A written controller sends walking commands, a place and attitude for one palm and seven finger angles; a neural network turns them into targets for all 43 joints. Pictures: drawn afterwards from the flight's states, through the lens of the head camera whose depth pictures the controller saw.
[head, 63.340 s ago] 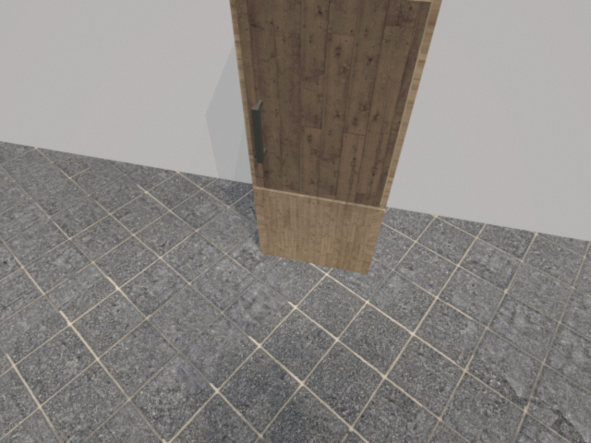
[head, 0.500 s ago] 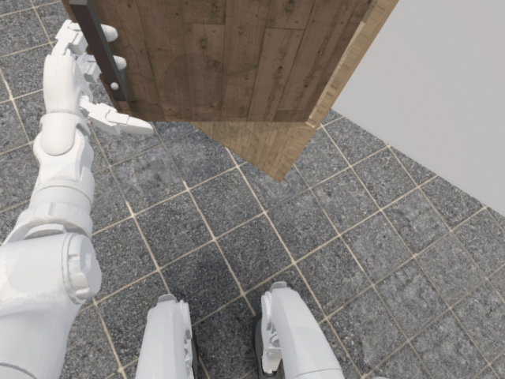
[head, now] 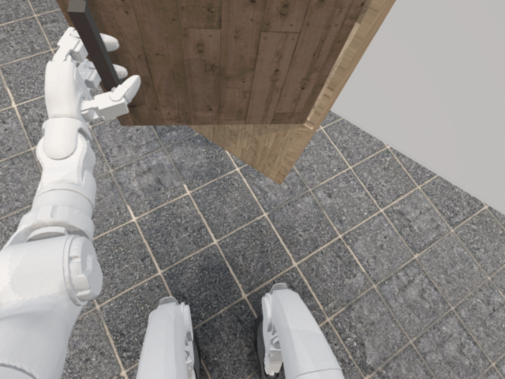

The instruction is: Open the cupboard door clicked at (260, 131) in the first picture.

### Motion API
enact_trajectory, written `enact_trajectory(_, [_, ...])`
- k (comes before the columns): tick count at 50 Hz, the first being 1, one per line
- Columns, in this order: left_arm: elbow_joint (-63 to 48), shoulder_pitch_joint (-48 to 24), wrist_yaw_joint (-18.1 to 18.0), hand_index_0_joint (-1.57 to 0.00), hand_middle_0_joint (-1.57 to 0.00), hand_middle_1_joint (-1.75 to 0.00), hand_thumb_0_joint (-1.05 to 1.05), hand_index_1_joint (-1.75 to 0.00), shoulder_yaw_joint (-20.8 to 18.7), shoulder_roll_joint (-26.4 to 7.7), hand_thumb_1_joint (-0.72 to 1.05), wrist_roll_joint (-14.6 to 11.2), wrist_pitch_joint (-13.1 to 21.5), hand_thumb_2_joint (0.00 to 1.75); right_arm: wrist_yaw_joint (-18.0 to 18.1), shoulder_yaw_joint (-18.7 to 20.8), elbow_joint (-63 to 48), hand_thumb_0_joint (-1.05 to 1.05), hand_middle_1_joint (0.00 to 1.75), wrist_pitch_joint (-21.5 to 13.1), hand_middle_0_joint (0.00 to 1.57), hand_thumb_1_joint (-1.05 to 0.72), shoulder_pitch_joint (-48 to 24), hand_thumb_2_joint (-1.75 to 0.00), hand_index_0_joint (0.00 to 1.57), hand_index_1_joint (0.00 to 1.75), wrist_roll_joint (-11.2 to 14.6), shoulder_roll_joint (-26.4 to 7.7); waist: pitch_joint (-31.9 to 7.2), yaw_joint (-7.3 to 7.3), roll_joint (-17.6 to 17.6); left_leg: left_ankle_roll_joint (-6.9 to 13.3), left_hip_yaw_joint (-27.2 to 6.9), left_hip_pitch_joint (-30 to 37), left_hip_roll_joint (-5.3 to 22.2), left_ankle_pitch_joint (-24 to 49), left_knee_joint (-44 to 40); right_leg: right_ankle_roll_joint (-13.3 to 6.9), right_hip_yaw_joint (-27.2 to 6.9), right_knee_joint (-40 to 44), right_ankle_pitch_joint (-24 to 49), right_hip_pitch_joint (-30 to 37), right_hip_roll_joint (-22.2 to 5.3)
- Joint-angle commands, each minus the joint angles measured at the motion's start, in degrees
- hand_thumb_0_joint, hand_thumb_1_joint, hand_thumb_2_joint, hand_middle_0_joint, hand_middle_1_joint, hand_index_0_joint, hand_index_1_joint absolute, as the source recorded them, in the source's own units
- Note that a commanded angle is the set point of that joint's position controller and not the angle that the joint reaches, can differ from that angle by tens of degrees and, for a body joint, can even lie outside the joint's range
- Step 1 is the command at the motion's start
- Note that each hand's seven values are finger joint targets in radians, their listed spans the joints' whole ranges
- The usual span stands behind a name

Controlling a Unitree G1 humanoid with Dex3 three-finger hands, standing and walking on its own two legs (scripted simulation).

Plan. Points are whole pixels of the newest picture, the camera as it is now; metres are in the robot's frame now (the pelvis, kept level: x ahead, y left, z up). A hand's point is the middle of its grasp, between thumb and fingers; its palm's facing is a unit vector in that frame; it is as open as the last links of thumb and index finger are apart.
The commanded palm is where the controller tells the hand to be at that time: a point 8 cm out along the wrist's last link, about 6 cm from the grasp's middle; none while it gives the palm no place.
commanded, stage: close the thumb around the handle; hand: left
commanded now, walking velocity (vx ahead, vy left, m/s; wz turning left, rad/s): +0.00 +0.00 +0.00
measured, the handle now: (103, 52) +0.59 +0.17 +0.05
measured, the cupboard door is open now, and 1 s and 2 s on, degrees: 38 60 78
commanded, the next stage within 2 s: pull the door open along its arc in 0.22 s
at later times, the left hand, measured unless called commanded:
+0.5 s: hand (121, 95) +0.53 +0.14 +0.04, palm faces +0.00 -1.00 -0.02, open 5.7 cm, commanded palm +0.49 +0.18 +0.04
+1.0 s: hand (162, 171) +0.40 +0.09 +0.04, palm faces +0.39 -0.92 +0.06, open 5.8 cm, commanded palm +0.35 +0.12 +0.04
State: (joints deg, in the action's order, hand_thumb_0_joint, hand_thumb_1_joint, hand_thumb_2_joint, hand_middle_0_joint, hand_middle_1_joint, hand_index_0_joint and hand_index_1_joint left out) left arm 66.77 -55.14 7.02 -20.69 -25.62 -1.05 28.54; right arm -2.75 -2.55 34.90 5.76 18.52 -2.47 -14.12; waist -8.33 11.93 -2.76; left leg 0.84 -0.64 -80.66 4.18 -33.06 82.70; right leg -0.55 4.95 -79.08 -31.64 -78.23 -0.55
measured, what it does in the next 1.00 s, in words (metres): stands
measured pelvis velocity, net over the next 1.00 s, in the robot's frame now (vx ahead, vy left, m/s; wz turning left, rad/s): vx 0.02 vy -0.01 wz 0.04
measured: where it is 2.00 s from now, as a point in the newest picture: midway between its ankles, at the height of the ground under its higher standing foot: (230, 372)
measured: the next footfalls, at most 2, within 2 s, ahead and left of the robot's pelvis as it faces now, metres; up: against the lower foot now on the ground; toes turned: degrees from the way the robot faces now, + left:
none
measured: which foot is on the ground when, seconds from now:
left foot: down 0.00-1.00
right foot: down 0.00-1.00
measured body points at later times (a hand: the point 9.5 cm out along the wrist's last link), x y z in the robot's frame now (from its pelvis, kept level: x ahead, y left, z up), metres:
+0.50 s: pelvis +0.00 +0.00 +0.00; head +0.18 +0.02 +0.42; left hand +0.52 +0.20 +0.04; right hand +0.03 -0.26 -0.12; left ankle +0.04 +0.11 -0.58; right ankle +0.04 -0.12 -0.58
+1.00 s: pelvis +0.02 -0.01 +0.03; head +0.14 +0.01 +0.46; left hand +0.38 +0.13 +0.04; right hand +0.16 -0.24 -0.09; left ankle +0.04 +0.11 -0.58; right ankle +0.04 -0.12 -0.58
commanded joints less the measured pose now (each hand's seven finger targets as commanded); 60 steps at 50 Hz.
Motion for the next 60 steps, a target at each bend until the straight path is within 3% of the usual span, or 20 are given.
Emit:
enact_trajectory(1, [-13.8,-25.92,0.58,-0.4,-0.4,-1.35,0.0,-1.35,-0.63,-11.76,0.9,-1.24,4.32,0.9,1.11,4.24,-1.75,0.0,0.3,-0.91,0.2,-0.9,10.81,-0.9,0.2,0.3,-0.17,-11.13,-33.83,1.08,-7.54,0.83,-3.64,26.07,-2.62,20.1,-8.57,-0.74,-2.68,9.96,15.97,15.45,2.99])
enact_trajectory(4, [-14.94,-24.42,1.01,-0.4,-0.4,-1.35,0.0,-1.35,0.04,-10.14,0.9,-1.67,4.74,0.9,1.04,4.59,-1.46,0.0,0.3,-0.98,0.2,-0.9,10.87,-0.9,0.2,0.3,-0.24,-11.14,-36.96,0.4,-9.55,0.34,-4.33,30.66,-2.5,24.08,-8.63,-1.03,-2.1,9.22,17.9,14.09,2.8])
enact_trajectory(6, [-14.56,-25.21,0.94,-0.4,-0.4,-1.35,0.0,-1.35,1.13,-8.83,0.9,-2.1,4.36,0.9,1.02,4.51,-1.22,0.0,0.3,-0.9,0.2,-0.9,10.65,-0.9,0.2,0.3,-0.17,-11.07,-34.76,1.21,-8.59,0.46,-4.29,29.79,-2.46,23.07,-8.75,-0.8,-2.08,9.8,17.2,13.61,2.87])
enact_trajectory(8, [-15.25,-25.49,0.75,-0.4,-0.4,-1.35,0.0,-1.35,1.11,-8.99,0.9,-1.97,4.55,0.9,1.03,4.57,-1.26,0.0,0.3,-1.0,0.2,-0.9,10.98,-0.9,0.2,0.3,-0.2,-11.03,-34.56,1.26,-8.57,0.57,-4.23,29.95,-2.48,23.18,-8.95,-0.86,-2.14,9.88,17.47,14.1,2.96])
enact_trajectory(9, [-14.75,-24.13,0.35,-0.4,-0.4,-1.35,0.0,-1.35,-0.86,-10.96,0.9,-1.89,4.55,0.9,1.08,4.6,-1.34,0.0,0.3,-0.94,0.2,-0.9,10.83,-0.9,0.2,0.3,-0.2,-11.23,-35.58,0.23,-8.39,0.5,-4.07,29.34,-2.56,23.09,-8.76,-0.88,-2.28,9.72,17.6,15.04,2.91])
enact_trajectory(12, [-14.05,-24.74,-0.39,-0.4,-0.4,-1.35,0.0,-1.35,-0.83,-11.08,0.9,-1.43,4.36,0.9,1.17,4.39,-1.43,0.0,0.3,-1.0,0.2,-0.9,10.54,-0.9,0.2,0.3,-0.23,-10.94,-33.56,0.94,-5.9,0.95,-3.41,25.59,-2.74,20.8,-8.55,-0.59,-2.75,10.17,17.14,16.72,2.94])
enact_trajectory(13, [-13.67,-23.78,-0.61,-0.4,-0.4,-1.35,0.0,-1.35,-1.93,-12.31,0.9,-1.18,4.62,0.9,1.2,4.35,-1.63,0.0,0.3,-1.05,0.2,-0.9,10.69,-0.9,0.2,0.3,-0.25,-11.0,-33.84,0.3,-6.47,0.87,-3.35,25.74,-2.75,21.28,-8.56,-0.74,-2.82,9.77,17.42,16.72,2.96])
enact_trajectory(16, [-12.77,-24.43,-0.6,-0.4,-0.4,-1.35,0.0,-1.35,-0.96,-11.48,0.9,-0.9,4.59,0.9,1.17,4.24,-1.54,0.0,0.3,-1.01,0.2,-0.9,10.17,-0.9,0.2,0.3,-0.22,-10.85,-32.73,0.9,-6.28,0.93,-2.99,24.37,-2.8,20.22,-8.19,-0.62,-2.97,9.94,16.9,16.5,2.94])
enact_trajectory(17, [-13.32,-25.25,-0.49,-0.4,-0.4,-1.35,0.0,-1.35,2.11,-7.5,0.9,-1.24,4.55,0.9,0.97,4.27,-1.59,0.0,0.3,-1.14,0.2,-0.9,10.12,-0.9,0.2,0.3,-0.2,-10.42,-32.39,1.57,-6.55,0.94,-3.07,24.79,-2.97,19.64,-8.5,-0.58,-2.86,10.33,16.44,16.11,2.96])
enact_trajectory(18, [-14.03,-24.77,-0.55,-0.4,-0.4,-1.35,0.0,-1.35,1.84,-6.86,0.9,-1.59,4.9,0.9,0.89,4.56,-1.67,0.0,0.3,-1.31,0.2,-0.9,10.41,-0.9,0.2,0.3,-0.29,-10.38,-33.39,1.25,-6.57,0.93,-3.19,25.95,-2.95,20.42,-8.58,-0.73,-2.79,10.18,16.99,16.33,2.93])
enact_trajectory(25, [-16.83,-13.37,0.19,-0.4,-0.4,-1.35,0.0,-1.35,1.77,-5.48,0.9,-2.47,4.67,0.9,0.38,5.02,-3.06,0.0,0.3,-0.64,0.2,-0.9,9.02,-0.9,0.2,0.3,0.26,-10.27,-35.73,-1.94,-6.45,0.51,-2.29,27.93,-3.08,23.32,-9.71,-0.83,-2.88,10.06,20.66,19.55,2.66])
enact_trajectory(34, [-30.07,8.23,-0.31,-0.4,-0.4,-1.35,0.0,-1.35,7.32,4.83,0.9,-5.69,3.84,0.9,-0.33,6.29,-6.25,0.0,0.3,-0.81,0.2,-0.9,5.45,-0.9,0.2,0.3,2.08,-8.92,-33.7,-5.19,-1.07,0.33,-0.52,28.5,-3.68,23.05,-13.33,-0.61,-2.87,12.3,24.11,26.42,2.37])
enact_trajectory(36, [-32.62,12.37,-0.93,-0.4,-0.4,-1.35,0.0,-1.35,9.27,6.92,0.9,-5.86,3.92,0.9,-0.45,6.36,-6.7,0.0,0.3,-0.98,0.2,-0.9,4.55,-0.9,0.2,0.3,2.18,-8.66,-31.12,-5.51,0.26,0.21,-0.39,27.78,-3.73,22.23,-14.01,-0.6,-2.77,12.68,23.86,26.91,2.22])
enact_trajectory(37, [-35.13,14.47,-9.44,-0.4,-0.4,-1.35,0.0,-1.35,1.32,9.32,0.9,-10.3,4.0,0.9,-0.07,6.12,-7.71,0.0,0.3,-1.46,0.2,-0.9,3.23,-0.9,0.2,0.3,1.48,-7.41,-29.19,-9.39,0.33,-0.36,0.24,26.98,-3.86,22.45,-15.41,-0.39,-1.91,12.84,22.91,27.49,2.19])
enact_trajectory(39, [-36.14,20.08,-16.53,-0.4,-0.4,-1.35,0.0,-1.35,8.05,15.86,0.9,-7.83,3.83,0.9,-0.79,5.94,-7.96,0.0,0.3,-2.1,0.2,-0.9,1.96,-0.9,0.2,0.3,1.05,-6.8,-25.95,-7.89,1.82,-0.87,0.01,27.41,-3.59,21.18,-16.18,-0.28,-1.31,13.5,20.96,25.61,2.25])
enact_trajectory(42, [-40.94,22.16,-24.94,-0.4,-0.4,-1.35,0.0,-1.35,10.74,19.37,0.9,-4.12,5.26,0.9,-1.46,6.25,-8.01,0.0,0.3,-2.35,0.2,-0.9,1.6,-0.9,0.2,0.3,-0.41,-6.12,-26.88,-8.22,2.18,-1.26,0.2,28.63,-3.65,22.67,-16.09,-0.56,-1.22,12.75,22.31,26.41,2.02])
enact_trajectory(48, [-42.19,24.0,-42.19,-0.4,-0.4,-1.35,0.0,-1.35,18.53,28.07,0.9,9.26,7.28,0.9,-2.42,6.63,-7.33,0.0,0.3,-3.73,0.2,-0.9,-1.39,-0.9,0.2,0.3,-3.46,-4.56,-25.74,-8.05,1.99,-1.36,-0.35,28.12,-3.84,20.92,-15.09,-1.12,-0.58,11.78,19.42,23.33,1.79])
enact_trajectory(51, [-43.89,24.93,-43.21,-0.4,-0.4,-1.35,0.0,-1.35,24.28,31.82,0.9,13.25,7.5,0.9,-2.1,6.75,-7.0,0.0,0.3,-4.56,0.2,-0.9,-3.21,-0.9,0.2,0.3,-4.16,-3.87,-27.69,-7.34,1.88,-1.14,0.15,29.6,-4.05,19.76,-14.85,-1.31,-0.85,12.62,19.65,24.44,1.42])
enact_trajectory(53, [-44.91,28.61,-42.47,-0.4,-0.4,-1.35,0.0,-1.35,27.29,33.78,0.9,14.04,7.28,0.9,-1.72,6.74,-7.59,0.0,0.3,-5.17,0.2,-0.9,-4.02,-0.9,0.2,0.3,-4.2,-3.53,-28.11,-7.65,3.39,-0.86,0.24,30.05,-4.25,19.2,-15.31,-1.52,-0.91,13.59,19.84,26.16,1.48])
enact_trajectory(60, [-49.7,38.27,-40.86,-0.4,-0.4,-1.35,0.0,-1.35,33.4,38.63,0.9,10.74,5.53,0.9,-0.19,5.93,-7.93,0.0,0.3,-7.69,0.2,-0.9,-8.44,-0.9,0.2,0.3,-3.15,-1.77,-25.58,-8.62,6.72,-0.48,0.79,28.78,-4.79,15.07,-16.63,-1.26,-2.17,16.7,17.85,30.49,0.77])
